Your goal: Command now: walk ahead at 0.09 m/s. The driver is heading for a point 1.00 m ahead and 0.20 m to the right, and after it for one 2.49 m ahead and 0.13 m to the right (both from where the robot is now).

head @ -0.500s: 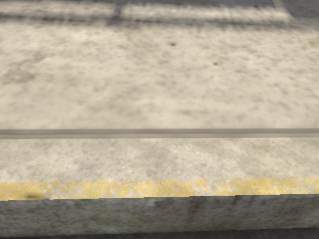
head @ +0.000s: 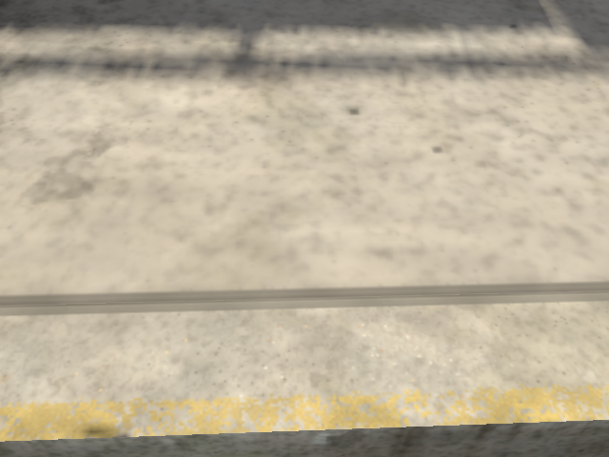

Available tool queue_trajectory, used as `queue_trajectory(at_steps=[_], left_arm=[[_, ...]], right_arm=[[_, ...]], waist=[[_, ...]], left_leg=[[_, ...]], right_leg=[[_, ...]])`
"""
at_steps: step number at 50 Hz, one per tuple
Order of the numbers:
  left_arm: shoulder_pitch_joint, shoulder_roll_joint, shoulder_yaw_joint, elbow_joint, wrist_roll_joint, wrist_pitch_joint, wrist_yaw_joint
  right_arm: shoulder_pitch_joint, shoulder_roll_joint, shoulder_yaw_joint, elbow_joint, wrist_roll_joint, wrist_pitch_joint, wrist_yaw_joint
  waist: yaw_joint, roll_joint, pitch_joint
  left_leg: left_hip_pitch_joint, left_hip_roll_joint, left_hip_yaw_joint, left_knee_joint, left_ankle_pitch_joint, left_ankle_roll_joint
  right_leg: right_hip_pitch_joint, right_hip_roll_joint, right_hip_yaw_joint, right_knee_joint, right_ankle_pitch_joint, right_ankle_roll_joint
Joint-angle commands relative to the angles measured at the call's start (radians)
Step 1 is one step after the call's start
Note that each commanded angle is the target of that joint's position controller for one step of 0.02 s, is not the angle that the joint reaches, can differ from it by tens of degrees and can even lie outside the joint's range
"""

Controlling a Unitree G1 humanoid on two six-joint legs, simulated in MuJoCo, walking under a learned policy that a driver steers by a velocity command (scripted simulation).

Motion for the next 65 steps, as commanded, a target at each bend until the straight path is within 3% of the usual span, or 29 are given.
queue_trajectory(at_steps=[1,15,21,25,26,27,29,30,31,33,35,37,38,41,44,45,46,48,50,52,55,57,58,59,60,61,63,64,65], left_arm=[[0.046,0.051,0.010,-0.011,0.031,-0.024,-0.066],[0.783,0.147,0.084,0.206,0.089,-0.041,0.005],[0.412,-0.060,-0.037,0.179,0.132,-0.018,-0.014],[0.135,0.114,0.016,-0.047,-0.066,-0.078,0.086],[0.279,0.245,-0.008,0.003,0.088,-0.018,-0.021],[0.204,0.148,0.045,-0.058,-0.072,-0.062,0.059],[0.350,0.127,0.019,0.030,0.138,0.094,-0.066],[0.434,-0.034,-0.004,0.026,0.073,0.132,-0.091],[0.278,-0.006,0.069,-0.194,0.016,-0.050,0.030],[0.086,-0.014,0.006,-0.324,-0.043,0.048,-0.099],[-0.187,-0.035,0.007,-0.428,0.008,-0.090,0.065],[-0.501,-0.002,-0.050,-0.650,0.117,0.051,-0.054],[-0.555,-0.018,-0.033,-0.547,0.037,-0.019,0.003],[-0.297,-0.087,-0.112,-0.631,0.172,0.124,-0.074],[-0.049,0.089,-0.041,-0.406,-0.023,0.007,0.044],[0.293,-0.100,-0.081,-0.249,0.003,0.113,0.016],[0.304,-0.068,-0.081,-0.106,0.011,0.134,-0.039],[0.070,0.222,0.024,-0.129,0.012,0.019,0.088],[0.453,0.138,-0.022,0.077,0.078,0.043,-0.195],[0.377,0.141,0.069,-0.024,0.048,0.004,-0.003],[-0.054,0.457,0.073,-0.351,0.097,0.060,-0.025],[-0.280,0.316,0.063,-0.449,0.154,0.166,-0.051],[-0.365,0.284,0.113,-0.501,-0.073,-0.011,0.087],[-0.294,0.176,0.099,-0.493,-0.027,-0.052,0.108],[-0.181,-0.005,0.001,-0.477,0.059,0.170,0.012],[-0.341,-0.080,-0.006,-0.653,-0.085,-0.043,0.013],[-0.156,0.025,0.012,-0.757,-0.098,0.102,-0.036],[-0.469,-0.001,-0.009,-0.663,0.002,-0.050,0.045],[-0.533,-0.104,-0.098,-0.920,0.020,0.038,-0.028]], right_arm=[[0.012,-0.138,-0.034,-0.038,0.008,-0.024,0.041],[0.012,-0.015,-0.002,0.040,-0.024,-0.026,0.042],[-0.310,-0.012,0.061,-0.313,0.009,-0.017,0.033],[-0.005,-0.067,0.043,-0.161,0.033,-0.034,-0.018],[0.092,-0.012,0.059,-0.179,-0.017,0.076,0.022],[0.073,-0.142,0.009,-0.113,0.051,-0.005,-0.052],[0.397,-0.045,0.018,0.087,-0.029,0.135,0.036],[0.333,-0.022,0.013,0.107,-0.105,0.131,0.082],[0.206,-0.278,-0.055,0.069,0.036,-0.014,-0.045],[0.478,-0.153,-0.035,0.239,-0.116,-0.037,0.098],[0.300,-0.100,-0.035,0.165,-0.055,-0.095,-0.054],[0.946,-0.132,-0.017,0.419,-0.079,-0.032,-0.014],[0.713,-0.077,-0.055,0.283,-0.031,-0.101,-0.119],[0.719,-0.155,-0.001,0.381,-0.044,-0.054,-0.016],[0.070,-0.162,-0.039,0.036,0.088,-0.176,-0.109],[0.001,-0.262,0.015,0.063,-0.060,-0.042,-0.015],[0.096,-0.216,0.002,0.027,-0.104,0.050,-0.032],[0.326,-0.114,-0.077,-0.102,0.042,-0.060,-0.112],[0.161,-0.057,0.008,-0.369,0.066,0.086,0.079],[-0.118,-0.178,-0.022,-0.336,0.018,-0.042,-0.032],[0.035,-0.126,0.067,-0.449,-0.166,0.130,0.108],[0.739,0.061,0.096,-0.023,-0.039,0.259,0.084],[0.713,-0.352,-0.083,-0.077,-0.029,0.099,-0.052],[0.554,-0.273,-0.102,-0.020,0.027,0.040,-0.092],[0.793,0.093,0.113,0.290,-0.165,0.134,0.161],[0.446,-0.011,0.029,0.087,-0.068,0.010,0.002],[0.798,-0.011,0.082,0.270,-0.073,-0.018,0.228],[0.754,-0.086,-0.082,0.160,-0.100,-0.068,-0.001],[1.059,-0.006,0.089,0.267,-0.051,-0.070,0.071]], waist=[[-0.008,0.025,-0.005],[0.241,-0.252,0.070],[-0.012,0.031,0.082],[-0.165,0.088,-0.148],[-0.265,-0.228,-0.309],[-0.153,0.090,-0.192],[-0.137,0.183,-0.038],[-0.008,0.311,0.008],[0.011,0.099,-0.108],[-0.007,0.300,-0.232],[-0.033,0.027,-0.029],[-0.075,0.269,-0.320],[-0.238,0.168,-0.100],[0.161,0.083,-0.437],[0.198,0.022,-0.396],[0.478,-0.148,-0.276],[0.258,-0.420,0.114],[-0.061,-0.125,-0.049],[-0.103,-0.221,-0.292],[0.106,0.027,-0.141],[-0.357,-0.081,-0.337],[-0.468,-0.165,-0.163],[-0.499,0.152,-0.252],[-0.360,0.334,-0.154],[-0.102,0.343,0.296],[-0.037,0.400,0.140],[0.033,0.257,-0.116],[-0.214,0.000,-0.093],[-0.031,0.261,-0.294]], left_leg=[[0.105,0.083,-0.113,-0.132,-0.036,0.062],[-0.891,-0.005,-0.100,1.144,-0.242,0.138],[-1.278,0.110,-0.120,1.841,-0.378,0.326],[-0.315,0.019,0.111,0.695,0.000,0.113],[0.048,0.035,-0.036,0.389,0.239,0.093],[-0.102,0.017,0.047,0.086,0.284,0.058],[0.393,0.095,-0.109,-0.599,0.547,0.078],[0.426,0.192,-0.092,-0.379,0.885,0.184],[0.635,0.375,-0.105,-0.007,1.605,0.130],[0.858,0.517,-0.096,0.065,1.456,0.307],[0.802,0.397,-0.072,-0.016,1.017,0.119],[1.258,0.387,-0.311,0.237,1.567,0.207],[1.281,0.443,-0.275,0.005,1.177,0.202],[1.032,0.429,-0.422,0.161,1.606,0.203],[-0.093,0.184,-0.174,0.210,1.464,0.138],[-0.546,0.158,-0.253,0.365,1.266,0.226],[-0.614,-0.108,-0.082,0.980,-0.483,0.076],[-0.901,-0.192,-0.108,1.833,-0.823,0.020],[-1.620,-0.237,-0.178,2.274,-0.820,0.107],[-1.673,-0.157,0.064,2.021,-0.879,0.020],[-0.766,-0.123,0.213,0.616,-0.568,0.047],[0.269,-0.122,-0.032,0.038,0.442,0.064],[0.229,-0.116,0.097,-0.184,0.194,0.085],[0.396,0.185,-0.230,-0.591,0.618,0.202],[0.569,0.231,-0.292,-0.451,1.323,0.250],[0.686,0.399,-0.153,-0.173,1.794,0.129],[1.089,0.485,-0.210,0.063,1.926,0.262],[1.298,0.418,-0.146,0.154,1.979,0.121],[1.355,0.320,-0.209,0.235,1.996,0.194]], right_leg=[[-0.098,0.039,-0.042,-0.069,0.027,-0.064],[0.528,-0.351,0.537,-0.297,0.422,-0.556],[0.105,-0.174,0.079,-0.381,0.327,-0.293],[0.049,-0.014,-0.071,-0.020,1.534,-0.236],[-0.231,-0.168,0.144,-0.208,1.669,-0.477],[0.210,0.024,0.015,0.170,1.500,-0.218],[-0.212,0.050,0.090,0.629,0.782,-0.325],[-0.633,0.203,0.059,1.273,-0.020,-0.311],[-0.811,0.299,0.165,1.570,-0.230,-0.156],[-1.501,0.313,0.112,2.215,-0.431,-0.320],[-1.625,0.276,0.032,2.108,-0.403,-0.196],[-1.983,0.251,0.075,1.798,-0.822,-0.258],[-1.975,0.212,0.017,1.831,-0.682,-0.159],[-1.535,0.137,0.126,1.165,-0.723,-0.246],[0.142,0.090,0.070,0.160,0.287,-0.193],[0.630,0.063,0.198,-0.548,0.619,-0.174],[0.549,-0.011,0.148,-1.028,0.998,-0.182],[0.725,-0.207,-0.088,-0.497,1.795,-0.102],[1.241,-0.384,0.066,0.037,2.104,-0.351],[1.254,-0.232,-0.015,-0.035,1.846,-0.178],[0.548,-0.098,0.097,0.025,2.919,-0.259],[-0.098,-0.089,0.116,0.116,2.465,-0.231],[0.138,0.147,-0.080,0.642,1.698,0.017],[-0.139,0.285,0.033,1.144,0.174,-0.028],[-0.999,0.440,0.227,1.733,-0.196,-0.241],[-1.260,0.471,0.136,2.281,-0.757,-0.080],[-1.744,0.491,0.200,2.277,-0.706,-0.241],[-1.774,0.437,-0.035,2.211,-0.644,-0.184],[-1.863,0.453,0.057,1.887,-0.912,-0.145]])
Next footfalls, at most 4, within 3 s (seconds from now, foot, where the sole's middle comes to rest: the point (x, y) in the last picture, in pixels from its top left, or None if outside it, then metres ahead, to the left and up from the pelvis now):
0.60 left None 0.03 0.05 -0.77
0.94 right None -0.02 -0.16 -0.77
1.20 left None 0.01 -0.04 -0.77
1.50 right None -0.01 -0.16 -0.77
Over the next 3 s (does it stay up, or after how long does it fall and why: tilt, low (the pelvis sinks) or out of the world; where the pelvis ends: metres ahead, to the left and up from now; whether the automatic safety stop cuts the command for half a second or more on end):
falls after 2.34 s (tilt)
